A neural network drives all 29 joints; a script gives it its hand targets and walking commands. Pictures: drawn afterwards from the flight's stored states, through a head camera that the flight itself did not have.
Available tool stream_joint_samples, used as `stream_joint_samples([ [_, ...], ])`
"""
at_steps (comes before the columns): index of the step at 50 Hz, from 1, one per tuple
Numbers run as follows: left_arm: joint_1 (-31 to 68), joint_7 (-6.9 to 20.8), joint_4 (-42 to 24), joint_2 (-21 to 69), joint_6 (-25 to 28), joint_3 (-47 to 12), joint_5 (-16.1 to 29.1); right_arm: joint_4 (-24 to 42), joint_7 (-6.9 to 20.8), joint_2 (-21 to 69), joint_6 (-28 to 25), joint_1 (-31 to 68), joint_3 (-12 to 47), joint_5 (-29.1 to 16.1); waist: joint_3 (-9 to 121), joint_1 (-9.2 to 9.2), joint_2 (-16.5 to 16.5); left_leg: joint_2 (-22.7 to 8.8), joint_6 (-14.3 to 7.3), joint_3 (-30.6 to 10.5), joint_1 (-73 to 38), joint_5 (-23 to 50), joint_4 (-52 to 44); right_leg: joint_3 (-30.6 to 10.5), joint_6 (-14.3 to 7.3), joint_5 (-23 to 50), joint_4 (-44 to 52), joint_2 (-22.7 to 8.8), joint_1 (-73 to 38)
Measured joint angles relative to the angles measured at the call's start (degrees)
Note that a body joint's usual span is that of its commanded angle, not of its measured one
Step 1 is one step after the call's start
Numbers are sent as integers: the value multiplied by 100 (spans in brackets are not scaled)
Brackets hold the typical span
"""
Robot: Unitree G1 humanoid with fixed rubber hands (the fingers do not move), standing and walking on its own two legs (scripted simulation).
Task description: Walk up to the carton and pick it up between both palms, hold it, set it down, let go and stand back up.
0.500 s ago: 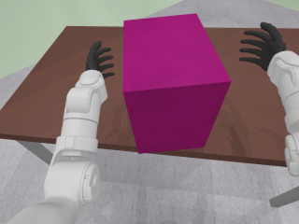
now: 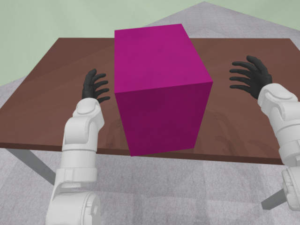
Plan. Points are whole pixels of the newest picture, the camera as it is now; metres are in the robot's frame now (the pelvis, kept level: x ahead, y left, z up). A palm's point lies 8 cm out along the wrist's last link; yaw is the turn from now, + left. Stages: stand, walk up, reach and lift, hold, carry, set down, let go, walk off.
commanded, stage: set down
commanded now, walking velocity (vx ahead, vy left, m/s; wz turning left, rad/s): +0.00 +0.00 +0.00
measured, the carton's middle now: (155, 91) +0.50 +0.04 +0.07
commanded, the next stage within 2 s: none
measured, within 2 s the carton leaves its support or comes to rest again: neither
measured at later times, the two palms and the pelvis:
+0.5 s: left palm (96, 129) +0.33 +0.18 +0.10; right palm (270, 126) +0.36 -0.26 +0.10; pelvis +0.01 +0.01 +0.00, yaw -1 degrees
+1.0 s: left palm (101, 148) +0.30 +0.17 +0.06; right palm (272, 157) +0.30 -0.26 +0.05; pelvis +0.02 +0.01 +0.00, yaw -2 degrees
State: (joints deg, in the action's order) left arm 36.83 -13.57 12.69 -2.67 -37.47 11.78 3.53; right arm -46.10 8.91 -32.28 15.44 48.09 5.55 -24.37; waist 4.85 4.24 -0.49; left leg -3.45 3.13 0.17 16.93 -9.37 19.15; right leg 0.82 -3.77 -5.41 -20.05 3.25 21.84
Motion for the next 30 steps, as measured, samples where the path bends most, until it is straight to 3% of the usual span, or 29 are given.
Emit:
stream_joint_samples([
  [19,-1966,-25,-1289,299,488,-529,-217,1099,110,226,-788,-2032,-342,86,-304,-337,75,36,-20,2,-547,-206,66,-12,53,-191,-28,-35,-568],
  [30,-2718,-128,-1539,616,934,-697,-517,1258,415,130,-1236,-2787,-387,82,-408,-256,90,3,-42,190,-925,-234,-65,-192,57,-200,13,16,-838],
])
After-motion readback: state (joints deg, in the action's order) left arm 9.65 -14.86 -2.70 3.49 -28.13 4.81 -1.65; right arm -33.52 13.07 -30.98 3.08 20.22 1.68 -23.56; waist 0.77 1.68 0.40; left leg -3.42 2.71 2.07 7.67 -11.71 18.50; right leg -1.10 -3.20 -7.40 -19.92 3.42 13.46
